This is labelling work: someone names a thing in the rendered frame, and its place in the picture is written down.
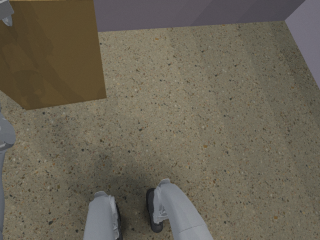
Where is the left robot shin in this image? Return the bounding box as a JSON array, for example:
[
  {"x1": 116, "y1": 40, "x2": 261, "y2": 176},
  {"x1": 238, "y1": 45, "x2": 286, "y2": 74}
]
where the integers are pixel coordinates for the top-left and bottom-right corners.
[{"x1": 88, "y1": 191, "x2": 119, "y2": 238}]

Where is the robot left upper arm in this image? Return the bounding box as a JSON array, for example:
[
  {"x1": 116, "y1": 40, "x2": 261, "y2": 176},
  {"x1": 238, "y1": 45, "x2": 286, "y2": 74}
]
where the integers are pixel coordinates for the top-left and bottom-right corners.
[{"x1": 0, "y1": 112, "x2": 16, "y2": 240}]

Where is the left robot hand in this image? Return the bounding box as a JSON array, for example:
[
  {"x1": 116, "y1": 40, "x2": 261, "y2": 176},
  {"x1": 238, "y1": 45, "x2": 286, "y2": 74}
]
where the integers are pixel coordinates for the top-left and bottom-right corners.
[{"x1": 0, "y1": 0, "x2": 14, "y2": 27}]

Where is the robot left thigh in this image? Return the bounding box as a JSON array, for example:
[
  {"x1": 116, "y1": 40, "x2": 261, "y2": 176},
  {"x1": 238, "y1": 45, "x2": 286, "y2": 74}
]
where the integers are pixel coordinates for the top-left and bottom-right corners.
[{"x1": 83, "y1": 195, "x2": 118, "y2": 240}]

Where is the cabinet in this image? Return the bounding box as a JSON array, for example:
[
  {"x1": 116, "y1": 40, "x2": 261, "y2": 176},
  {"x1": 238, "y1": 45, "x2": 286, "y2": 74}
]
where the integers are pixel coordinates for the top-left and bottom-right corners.
[{"x1": 0, "y1": 0, "x2": 107, "y2": 111}]

